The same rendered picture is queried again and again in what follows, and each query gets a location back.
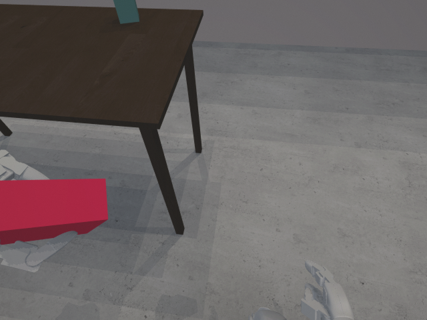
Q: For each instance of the robot right hand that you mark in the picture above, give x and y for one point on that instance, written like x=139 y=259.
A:
x=329 y=304

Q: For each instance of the table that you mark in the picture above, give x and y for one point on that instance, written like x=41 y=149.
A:
x=80 y=65

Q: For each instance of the sponge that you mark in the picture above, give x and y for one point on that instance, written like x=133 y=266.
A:
x=42 y=209

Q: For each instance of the robot left hand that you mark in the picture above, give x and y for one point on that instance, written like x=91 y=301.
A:
x=22 y=255

